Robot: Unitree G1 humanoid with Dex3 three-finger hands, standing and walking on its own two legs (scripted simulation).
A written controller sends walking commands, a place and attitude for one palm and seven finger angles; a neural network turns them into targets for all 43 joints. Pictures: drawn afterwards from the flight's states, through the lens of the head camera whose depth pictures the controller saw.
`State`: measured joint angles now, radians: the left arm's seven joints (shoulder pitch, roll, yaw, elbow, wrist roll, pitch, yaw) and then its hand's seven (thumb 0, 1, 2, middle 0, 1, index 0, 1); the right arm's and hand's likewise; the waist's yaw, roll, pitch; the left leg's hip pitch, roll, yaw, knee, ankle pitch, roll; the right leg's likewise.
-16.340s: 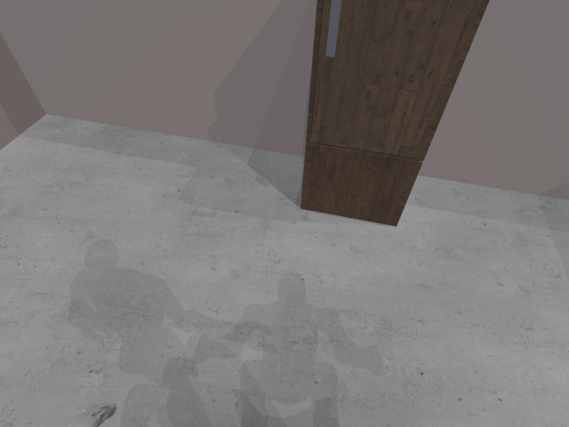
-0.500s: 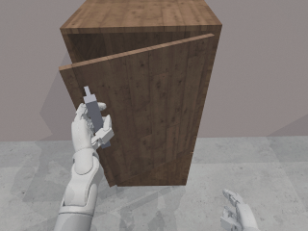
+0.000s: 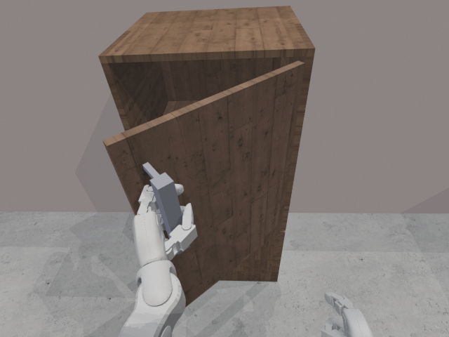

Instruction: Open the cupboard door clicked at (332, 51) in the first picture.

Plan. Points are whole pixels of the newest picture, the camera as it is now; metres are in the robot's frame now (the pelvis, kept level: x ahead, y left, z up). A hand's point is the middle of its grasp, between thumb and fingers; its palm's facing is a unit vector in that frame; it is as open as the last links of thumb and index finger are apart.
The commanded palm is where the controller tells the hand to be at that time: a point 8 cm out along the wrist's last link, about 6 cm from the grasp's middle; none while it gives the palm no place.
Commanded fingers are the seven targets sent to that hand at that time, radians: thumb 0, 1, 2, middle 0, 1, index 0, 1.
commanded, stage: open thumb and fingers to let go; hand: left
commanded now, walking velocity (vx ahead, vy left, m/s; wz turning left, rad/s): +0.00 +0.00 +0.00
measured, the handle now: (165, 209) +0.30 +0.12 +0.12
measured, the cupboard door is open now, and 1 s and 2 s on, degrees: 41 36 39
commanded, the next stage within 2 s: slide the hand sideways off the handle in 0.78 s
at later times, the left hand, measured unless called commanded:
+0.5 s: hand (166, 224) +0.26 +0.11 +0.12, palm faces +0.39 -0.92 +0.02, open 12.8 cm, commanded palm +0.21 +0.13 +0.12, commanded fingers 0.00 -0.50 0.30 -0.25 -0.90 -0.25 -0.90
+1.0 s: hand (171, 234) +0.25 +0.10 +0.12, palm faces +0.13 -0.99 -0.03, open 16.4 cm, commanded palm +0.21 +0.13 +0.12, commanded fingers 0.00 -0.50 0.30 -0.15 -0.30 -0.15 -0.30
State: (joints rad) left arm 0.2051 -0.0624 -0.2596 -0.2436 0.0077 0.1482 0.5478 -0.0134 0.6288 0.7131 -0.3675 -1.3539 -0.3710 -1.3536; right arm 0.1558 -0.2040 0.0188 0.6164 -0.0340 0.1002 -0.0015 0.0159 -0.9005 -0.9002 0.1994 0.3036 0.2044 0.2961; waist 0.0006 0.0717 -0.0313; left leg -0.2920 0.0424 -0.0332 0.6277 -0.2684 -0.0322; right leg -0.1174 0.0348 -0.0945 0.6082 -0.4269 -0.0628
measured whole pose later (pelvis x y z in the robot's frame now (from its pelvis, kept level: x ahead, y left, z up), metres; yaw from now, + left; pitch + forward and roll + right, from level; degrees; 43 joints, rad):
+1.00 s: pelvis -0.02 +0.03 +0.00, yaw -1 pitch -4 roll -1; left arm 0.13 0.00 -0.25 -0.20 0.03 0.11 0.32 -0.01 -0.49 0.30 -0.14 -0.36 -0.12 -0.35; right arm 0.15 -0.18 0.04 0.58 -0.02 0.11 0.01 0.02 -0.90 -0.90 0.20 0.30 0.21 0.30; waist 0.02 0.04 0.00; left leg -0.33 0.02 -0.01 0.65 -0.24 0.00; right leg -0.16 0.00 -0.07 0.64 -0.40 -0.02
